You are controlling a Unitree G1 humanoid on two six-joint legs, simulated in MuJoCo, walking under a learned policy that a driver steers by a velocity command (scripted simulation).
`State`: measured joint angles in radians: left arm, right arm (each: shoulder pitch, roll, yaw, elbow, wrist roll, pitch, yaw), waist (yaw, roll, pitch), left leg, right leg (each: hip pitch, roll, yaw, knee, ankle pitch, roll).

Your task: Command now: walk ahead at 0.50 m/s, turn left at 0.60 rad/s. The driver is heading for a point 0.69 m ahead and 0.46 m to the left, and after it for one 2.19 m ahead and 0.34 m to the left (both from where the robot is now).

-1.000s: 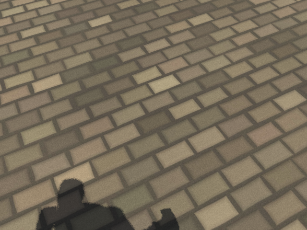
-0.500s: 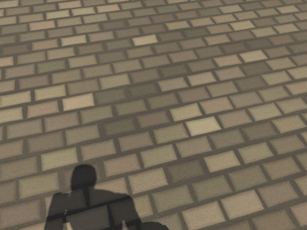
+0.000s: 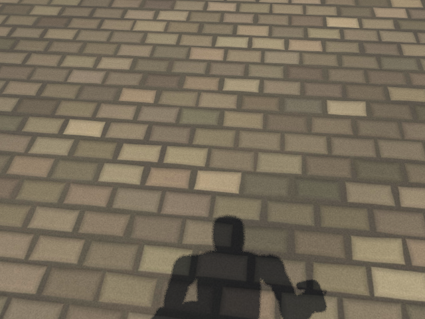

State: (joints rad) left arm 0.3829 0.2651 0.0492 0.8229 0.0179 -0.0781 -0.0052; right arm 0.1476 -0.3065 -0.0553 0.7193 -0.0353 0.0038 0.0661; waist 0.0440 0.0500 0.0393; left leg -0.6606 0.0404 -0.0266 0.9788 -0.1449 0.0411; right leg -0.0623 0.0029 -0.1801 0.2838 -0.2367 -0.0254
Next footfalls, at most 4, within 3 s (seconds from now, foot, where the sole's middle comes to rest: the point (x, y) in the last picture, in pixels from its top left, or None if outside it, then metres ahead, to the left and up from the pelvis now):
0.20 left None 0.26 0.12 -0.78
0.74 right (220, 274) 0.62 0.06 -0.78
1.24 left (133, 239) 0.73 0.37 -0.78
1.78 right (153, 165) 1.07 0.34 -0.78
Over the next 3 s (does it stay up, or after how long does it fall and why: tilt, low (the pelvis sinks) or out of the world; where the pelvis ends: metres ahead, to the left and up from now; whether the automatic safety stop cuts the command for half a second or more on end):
stays up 1.52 0.35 -0.01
